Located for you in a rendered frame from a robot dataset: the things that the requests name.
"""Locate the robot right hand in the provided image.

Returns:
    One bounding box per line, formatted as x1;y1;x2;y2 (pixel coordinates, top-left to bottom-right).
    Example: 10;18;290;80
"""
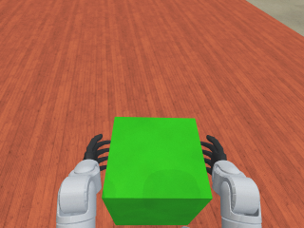
200;135;227;176

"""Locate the right robot forearm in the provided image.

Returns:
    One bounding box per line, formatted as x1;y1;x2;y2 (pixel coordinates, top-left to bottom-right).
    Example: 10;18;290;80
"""
211;160;262;228

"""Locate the robot left hand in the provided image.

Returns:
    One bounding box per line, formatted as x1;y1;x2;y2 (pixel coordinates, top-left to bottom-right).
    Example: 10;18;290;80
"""
83;134;111;171

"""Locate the carton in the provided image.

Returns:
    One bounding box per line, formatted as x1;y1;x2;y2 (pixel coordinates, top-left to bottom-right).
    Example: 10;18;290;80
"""
102;117;213;225

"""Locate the left robot forearm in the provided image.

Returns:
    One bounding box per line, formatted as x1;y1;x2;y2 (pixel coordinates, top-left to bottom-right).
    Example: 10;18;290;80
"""
56;159;102;228

